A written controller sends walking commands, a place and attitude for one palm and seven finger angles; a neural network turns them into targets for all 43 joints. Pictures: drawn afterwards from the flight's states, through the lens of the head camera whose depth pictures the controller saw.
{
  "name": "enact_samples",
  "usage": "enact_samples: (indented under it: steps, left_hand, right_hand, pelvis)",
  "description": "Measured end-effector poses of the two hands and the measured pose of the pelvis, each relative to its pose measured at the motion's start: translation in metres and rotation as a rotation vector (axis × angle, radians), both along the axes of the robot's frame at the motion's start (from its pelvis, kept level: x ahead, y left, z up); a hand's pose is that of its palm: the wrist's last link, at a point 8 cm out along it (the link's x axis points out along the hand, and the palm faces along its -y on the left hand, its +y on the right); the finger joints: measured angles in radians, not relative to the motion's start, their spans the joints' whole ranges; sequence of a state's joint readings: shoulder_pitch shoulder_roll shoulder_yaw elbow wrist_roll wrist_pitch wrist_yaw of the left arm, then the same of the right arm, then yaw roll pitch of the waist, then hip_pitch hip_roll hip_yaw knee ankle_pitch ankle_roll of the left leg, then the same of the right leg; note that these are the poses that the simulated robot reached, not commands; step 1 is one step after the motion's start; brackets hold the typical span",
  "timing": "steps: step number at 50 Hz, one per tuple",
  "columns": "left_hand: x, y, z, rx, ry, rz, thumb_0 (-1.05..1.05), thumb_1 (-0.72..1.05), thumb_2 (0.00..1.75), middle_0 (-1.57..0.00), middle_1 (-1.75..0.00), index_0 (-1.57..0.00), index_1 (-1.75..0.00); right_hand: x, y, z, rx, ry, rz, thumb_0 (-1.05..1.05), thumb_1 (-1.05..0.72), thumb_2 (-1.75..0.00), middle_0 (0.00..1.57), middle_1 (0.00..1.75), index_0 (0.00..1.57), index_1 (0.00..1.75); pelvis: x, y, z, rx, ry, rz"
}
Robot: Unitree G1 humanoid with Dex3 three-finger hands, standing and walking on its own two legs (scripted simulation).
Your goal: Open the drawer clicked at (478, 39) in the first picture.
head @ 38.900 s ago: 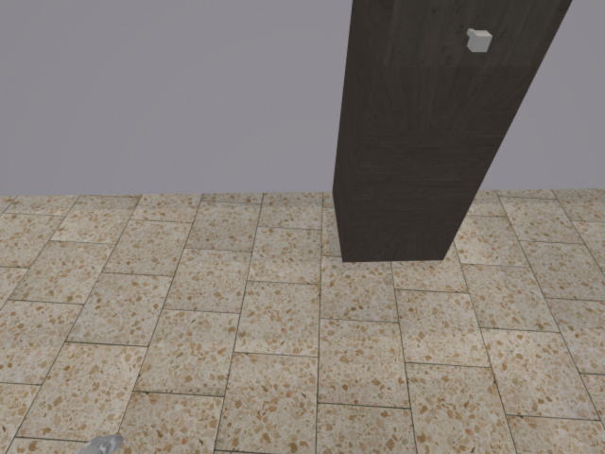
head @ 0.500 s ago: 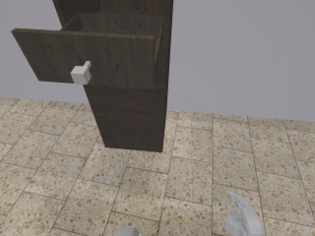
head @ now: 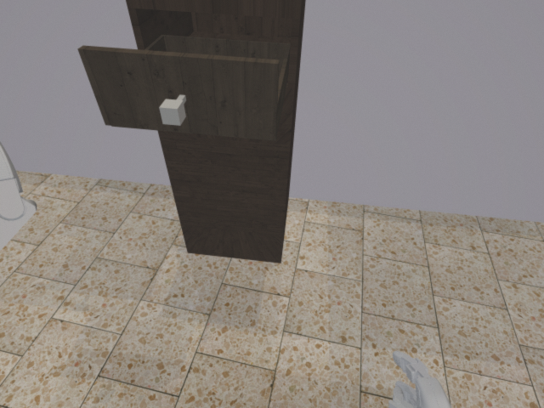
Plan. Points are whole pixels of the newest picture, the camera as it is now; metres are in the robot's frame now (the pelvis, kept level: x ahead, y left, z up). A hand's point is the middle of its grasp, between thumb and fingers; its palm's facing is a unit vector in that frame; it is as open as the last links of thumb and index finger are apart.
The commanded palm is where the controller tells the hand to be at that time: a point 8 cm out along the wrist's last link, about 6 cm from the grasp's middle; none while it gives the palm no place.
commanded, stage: stop stepping back and stand still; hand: left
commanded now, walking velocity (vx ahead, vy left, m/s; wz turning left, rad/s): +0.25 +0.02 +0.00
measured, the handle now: (176, 107) +0.62 +0.21 +0.16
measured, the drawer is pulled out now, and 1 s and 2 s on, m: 0.28 0.28 0.28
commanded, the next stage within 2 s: let the arm hang, fingers relaxed in 0.24 s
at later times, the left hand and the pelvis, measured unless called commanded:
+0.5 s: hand (140, 328) +0.25 +0.22 -0.02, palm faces +0.09 -0.93 -0.35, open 7.4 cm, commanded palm none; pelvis +0.02 +0.01 -0.02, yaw +3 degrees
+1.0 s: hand out of the picture -0.01 +0.22 -0.15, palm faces +0.03 -0.96 -0.28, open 7.3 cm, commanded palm none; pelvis +0.04 +0.02 +0.01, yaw +1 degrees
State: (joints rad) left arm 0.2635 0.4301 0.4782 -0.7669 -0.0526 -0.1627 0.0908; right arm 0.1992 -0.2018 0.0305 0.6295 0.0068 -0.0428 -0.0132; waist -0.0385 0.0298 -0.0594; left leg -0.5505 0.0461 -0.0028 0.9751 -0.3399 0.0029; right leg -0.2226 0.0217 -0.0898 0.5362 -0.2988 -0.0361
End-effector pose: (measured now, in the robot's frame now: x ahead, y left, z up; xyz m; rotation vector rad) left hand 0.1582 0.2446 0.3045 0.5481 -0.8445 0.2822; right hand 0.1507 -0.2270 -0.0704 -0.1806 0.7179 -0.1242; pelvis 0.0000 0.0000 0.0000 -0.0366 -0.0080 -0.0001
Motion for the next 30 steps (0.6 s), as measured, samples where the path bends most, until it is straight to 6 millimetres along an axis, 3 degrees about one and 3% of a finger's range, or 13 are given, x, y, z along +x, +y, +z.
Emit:
enact_samples:
  steps: [4, 7, 10, 13, 15, 17, 18, 20, 23, 25, 27, 29, 30]
  left_hand:
    - [-0.042, -0.011, 0.026, 0.191, -0.155, -0.017, 0.01, 0.88, 0.90, -0.22, -0.31, -0.22, -0.30]
    - [-0.054, 0.005, 0.046, 0.232, -0.370, 0.046, 0.00, 0.88, 0.90, -0.22, -0.31, -0.22, -0.31]
    - [-0.033, 0.037, 0.067, 0.104, -0.447, 0.139, 0.00, 0.88, 0.90, -0.22, -0.31, -0.22, -0.31]
    - [0.001, 0.065, 0.075, -0.034, -0.358, 0.224, -0.01, 0.89, 0.90, -0.21, -0.30, -0.21, -0.30]
    - [0.021, 0.066, 0.062, -0.074, -0.246, 0.243, 0.00, 0.89, 0.90, -0.20, -0.30, -0.21, -0.30]
    - [0.035, 0.049, 0.035, -0.069, -0.114, 0.200, 0.00, 0.90, 0.90, -0.20, -0.30, -0.20, -0.30]
    - [0.045, 0.040, 0.016, -0.056, -0.018, 0.170, 0.00, 0.90, 0.90, -0.20, -0.30, -0.20, -0.30]
    - [0.076, 0.034, -0.051, -0.100, 0.308, 0.125, 0.00, 0.91, 0.90, -0.19, -0.30, -0.19, -0.30]
    - [0.094, 0.030, -0.197, -0.270, 0.878, 0.127, -0.01, 0.91, 0.90, -0.19, -0.30, -0.19, -0.30]
    - [0.072, 0.017, -0.301, -0.374, 1.246, 0.144, 0.00, 0.91, 0.90, -0.19, -0.30, -0.19, -0.30]
    - [0.022, -0.006, -0.385, -0.463, 1.611, 0.169, 0.00, 0.92, 0.90, -0.19, -0.30, -0.19, -0.30]
    - [-0.040, -0.031, -0.435, -0.567, 1.895, 0.183, 0.00, 0.93, 0.90, -0.19, -0.30, -0.19, -0.30]
    - [-0.056, -0.027, -0.441, -0.679, 1.888, 0.250, -0.04, 0.98, 0.90, -0.20, -0.30, -0.20, -0.30]
  right_hand:
    - [-0.006, -0.011, 0.011, -0.079, 0.030, -0.037, 0.01, -0.90, -0.90, 0.20, 0.30, 0.21, 0.30]
    - [0.000, -0.015, 0.006, -0.131, 0.014, -0.038, 0.01, -0.90, -0.90, 0.20, 0.30, 0.21, 0.30]
    - [0.002, -0.009, 0.002, -0.084, 0.007, -0.027, 0.01, -0.91, -0.90, 0.20, 0.30, 0.20, 0.30]
    - [0.002, 0.000, 0.000, -0.016, -0.016, -0.018, 0.01, -0.91, -0.90, 0.20, 0.30, 0.20, 0.30]
    - [0.003, 0.002, -0.004, 0.027, -0.040, -0.021, 0.01, -0.91, -0.90, 0.20, 0.30, 0.21, 0.30]
    - [0.003, 0.002, -0.010, 0.050, -0.037, -0.023, 0.01, -0.91, -0.90, 0.20, 0.30, 0.21, 0.30]
    - [0.002, 0.001, -0.015, 0.054, -0.022, -0.015, 0.01, -0.90, -0.90, 0.20, 0.30, 0.21, 0.30]
    - [-0.002, 0.000, -0.029, 0.059, 0.058, 0.000, 0.01, -0.91, -0.90, 0.20, 0.30, 0.21, 0.30]
    - [-0.014, -0.001, -0.051, 0.058, 0.177, 0.014, 0.01, -0.91, -0.90, 0.20, 0.30, 0.21, 0.30]
    - [-0.025, -0.003, -0.068, 0.043, 0.234, 0.006, 0.01, -0.91, -0.90, 0.20, 0.30, 0.21, 0.30]
    - [-0.043, -0.005, -0.075, 0.032, 0.322, -0.020, 0.01, -0.91, -0.90, 0.20, 0.30, 0.21, 0.30]
    - [-0.064, -0.006, -0.071, 0.016, 0.413, -0.048, 0.01, -0.91, -0.90, 0.20, 0.30, 0.21, 0.30]
    - [-0.075, -0.006, -0.068, 0.004, 0.463, -0.053, 0.01, -0.91, -0.90, 0.20, 0.30, 0.20, 0.30]
  pelvis:
    - [0.006, 0.001, 0.004, 0.022, 0.010, -0.014]
    - [0.006, 0.009, -0.004, 0.005, 0.012, -0.010]
    - [0.000, 0.008, -0.002, 0.012, -0.014, 0.000]
    - [-0.002, 0.001, 0.000, 0.015, -0.027, 0.006]
    - [-0.001, -0.003, -0.005, 0.031, -0.024, 0.002]
    - [0.001, -0.002, -0.006, 0.024, -0.025, 0.000]
    - [0.003, 0.000, -0.005, 0.017, -0.020, 0.013]
    - [0.009, 0.003, -0.003, 0.021, -0.005, 0.040]
    - [0.018, 0.008, -0.008, 0.035, 0.001, 0.063]
    - [0.022, 0.011, -0.017, 0.020, 0.005, 0.055]
    - [0.024, 0.010, -0.018, 0.036, -0.006, 0.031]
    - [0.028, 0.008, -0.014, 0.045, -0.010, 0.023]
    - [0.028, 0.006, -0.011, 0.043, -0.008, 0.035]
